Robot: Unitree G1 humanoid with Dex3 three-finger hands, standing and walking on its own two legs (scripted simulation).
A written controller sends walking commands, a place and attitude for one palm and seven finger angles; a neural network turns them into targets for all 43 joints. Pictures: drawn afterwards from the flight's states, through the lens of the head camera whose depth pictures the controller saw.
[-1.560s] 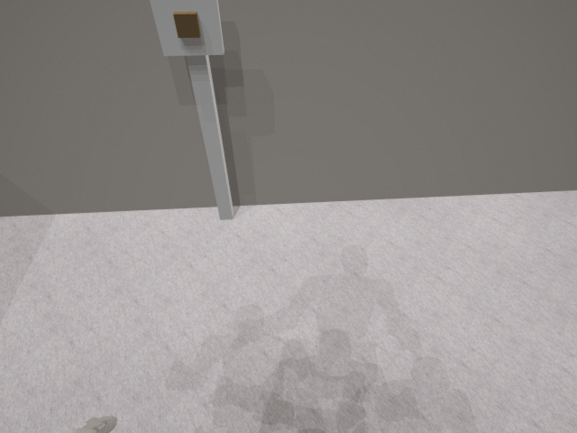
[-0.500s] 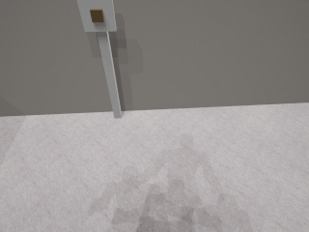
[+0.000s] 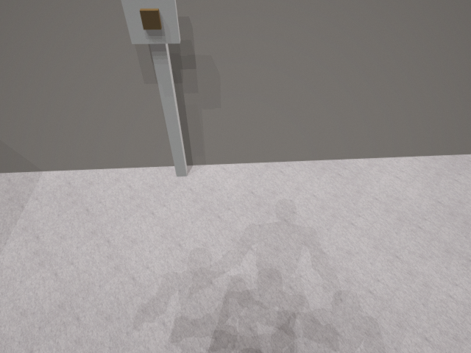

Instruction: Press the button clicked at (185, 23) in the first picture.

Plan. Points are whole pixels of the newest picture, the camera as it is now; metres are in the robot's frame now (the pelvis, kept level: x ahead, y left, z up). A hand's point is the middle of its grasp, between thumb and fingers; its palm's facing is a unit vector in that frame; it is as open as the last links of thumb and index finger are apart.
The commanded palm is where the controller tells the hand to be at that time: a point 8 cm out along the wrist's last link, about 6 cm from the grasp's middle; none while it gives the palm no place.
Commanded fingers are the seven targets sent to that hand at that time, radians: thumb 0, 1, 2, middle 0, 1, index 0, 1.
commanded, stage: walk to a spot facing it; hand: left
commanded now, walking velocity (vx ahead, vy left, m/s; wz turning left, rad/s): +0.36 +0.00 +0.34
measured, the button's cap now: (151, 18) +1.12 +0.37 +0.10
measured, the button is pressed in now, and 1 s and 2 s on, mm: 0 0 0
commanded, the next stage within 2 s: take the last steps up to it in 0.78 s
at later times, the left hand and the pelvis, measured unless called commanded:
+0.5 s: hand out of the picture +0.11 +0.21 -0.18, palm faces +0.09 -0.99 -0.14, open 7.4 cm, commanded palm none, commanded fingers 0.00 0.90 0.90 -0.20 -0.30 -0.20 -0.30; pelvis +0.12 +0.03 +0.00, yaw +6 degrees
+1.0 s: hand (152, 272) +0.32 +0.22 -0.18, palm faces +0.31 -0.93 -0.20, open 7.2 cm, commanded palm none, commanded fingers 0.00 0.90 0.90 -0.20 -0.30 -0.20 -0.30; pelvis +0.33 +0.02 -0.01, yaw +16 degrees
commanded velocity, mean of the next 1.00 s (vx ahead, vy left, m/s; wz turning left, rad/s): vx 0.31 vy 0.00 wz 0.22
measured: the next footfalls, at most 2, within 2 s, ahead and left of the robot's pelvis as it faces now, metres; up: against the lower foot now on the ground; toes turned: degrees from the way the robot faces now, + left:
right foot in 0.70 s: +0.38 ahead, -0.09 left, +0.00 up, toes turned +0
left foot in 1.08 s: +0.44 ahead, +0.17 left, +0.00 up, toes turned +25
